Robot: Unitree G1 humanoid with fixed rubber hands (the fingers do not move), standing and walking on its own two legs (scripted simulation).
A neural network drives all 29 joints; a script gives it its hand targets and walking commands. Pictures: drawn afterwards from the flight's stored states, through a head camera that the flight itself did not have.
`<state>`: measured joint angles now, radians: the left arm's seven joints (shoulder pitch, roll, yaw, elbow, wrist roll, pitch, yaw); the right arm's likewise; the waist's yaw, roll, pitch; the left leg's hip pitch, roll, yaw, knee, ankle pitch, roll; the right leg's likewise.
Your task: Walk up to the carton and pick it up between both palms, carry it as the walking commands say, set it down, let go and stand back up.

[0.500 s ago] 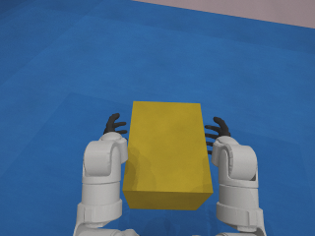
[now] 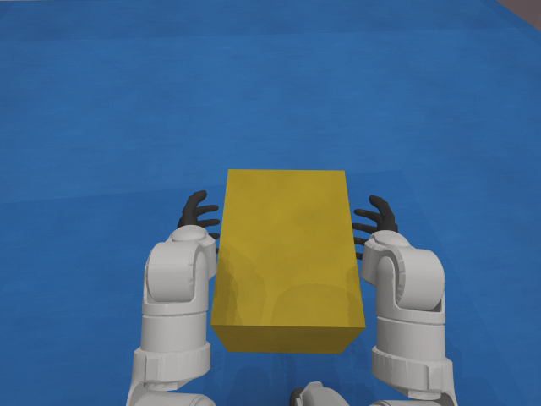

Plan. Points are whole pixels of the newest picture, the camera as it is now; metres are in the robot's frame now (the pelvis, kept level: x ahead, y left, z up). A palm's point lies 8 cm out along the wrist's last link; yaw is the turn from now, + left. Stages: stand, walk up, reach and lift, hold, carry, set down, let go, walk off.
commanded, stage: carry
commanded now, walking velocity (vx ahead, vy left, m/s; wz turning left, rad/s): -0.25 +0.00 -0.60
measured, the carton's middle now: (284, 262) +0.33 -0.02 +0.00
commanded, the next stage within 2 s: none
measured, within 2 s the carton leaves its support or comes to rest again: neither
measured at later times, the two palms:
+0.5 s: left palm out of the picture +0.12 +0.01 +0.08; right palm out of the picture +0.03 -0.23 +0.08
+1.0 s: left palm out of the picture -0.05 +0.03 +0.10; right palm out of the picture -0.16 -0.20 +0.09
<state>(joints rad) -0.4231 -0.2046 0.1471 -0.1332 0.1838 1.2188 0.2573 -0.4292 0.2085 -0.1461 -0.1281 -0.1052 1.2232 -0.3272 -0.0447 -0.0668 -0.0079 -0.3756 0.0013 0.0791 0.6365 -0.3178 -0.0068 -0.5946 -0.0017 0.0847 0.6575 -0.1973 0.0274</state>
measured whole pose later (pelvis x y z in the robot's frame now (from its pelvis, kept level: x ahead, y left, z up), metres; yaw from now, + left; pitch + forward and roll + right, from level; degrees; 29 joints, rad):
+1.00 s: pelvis -0.37 +0.04 +0.01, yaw -23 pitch +2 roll +0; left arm -0.42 -0.20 0.13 -0.02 0.12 1.25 0.33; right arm -0.38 0.19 -0.16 -0.07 -0.14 1.25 -0.28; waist 0.00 0.02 -0.06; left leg -0.49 0.07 0.08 0.76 -0.38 -0.03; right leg -0.35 -0.02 -0.06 0.57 -0.26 -0.03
